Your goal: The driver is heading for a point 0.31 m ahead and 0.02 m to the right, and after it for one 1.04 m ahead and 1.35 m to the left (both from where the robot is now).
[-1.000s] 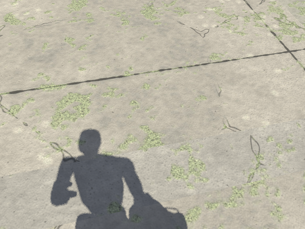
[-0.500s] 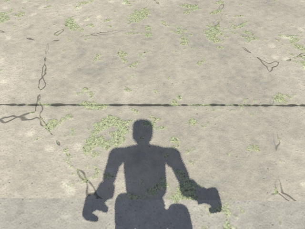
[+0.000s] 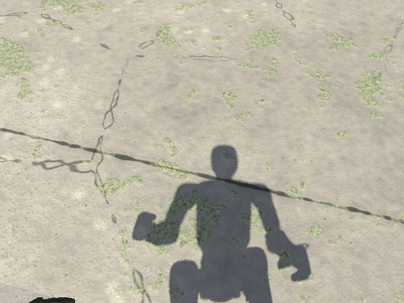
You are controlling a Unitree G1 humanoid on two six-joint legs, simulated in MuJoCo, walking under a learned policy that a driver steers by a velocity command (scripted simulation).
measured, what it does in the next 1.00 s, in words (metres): walks ahead, turning left: right foot, then left foot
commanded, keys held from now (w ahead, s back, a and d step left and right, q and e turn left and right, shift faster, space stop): w+q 0.04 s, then w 0.08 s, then q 0.88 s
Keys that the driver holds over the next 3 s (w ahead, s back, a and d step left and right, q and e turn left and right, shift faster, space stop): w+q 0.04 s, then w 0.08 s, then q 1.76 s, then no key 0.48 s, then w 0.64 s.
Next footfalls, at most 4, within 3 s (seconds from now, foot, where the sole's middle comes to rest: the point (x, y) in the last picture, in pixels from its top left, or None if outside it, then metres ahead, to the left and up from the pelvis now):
0.24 right None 0.34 -0.14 -0.78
0.70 left None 0.27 0.11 -0.78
1.14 right None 0.39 -0.08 -0.78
1.56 left None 0.18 0.10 -0.78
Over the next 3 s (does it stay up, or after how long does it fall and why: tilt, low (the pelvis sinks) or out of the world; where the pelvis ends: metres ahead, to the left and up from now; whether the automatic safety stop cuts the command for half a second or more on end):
stays up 0.30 0.19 -0.01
